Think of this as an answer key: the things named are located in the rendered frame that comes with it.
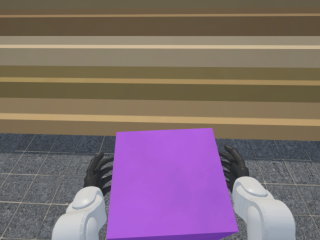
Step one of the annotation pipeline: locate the right robot hand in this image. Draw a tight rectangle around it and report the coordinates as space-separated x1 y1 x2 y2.
218 144 249 193

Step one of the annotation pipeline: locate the right robot forearm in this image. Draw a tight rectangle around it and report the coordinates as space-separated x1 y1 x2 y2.
232 176 296 240

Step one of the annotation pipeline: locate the left robot forearm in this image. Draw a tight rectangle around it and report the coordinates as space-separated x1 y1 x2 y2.
51 186 107 240

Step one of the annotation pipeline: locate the left robot hand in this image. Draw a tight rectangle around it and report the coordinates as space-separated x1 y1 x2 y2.
83 152 114 197

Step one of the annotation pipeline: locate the carton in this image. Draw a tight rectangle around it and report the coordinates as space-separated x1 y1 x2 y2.
106 128 239 240

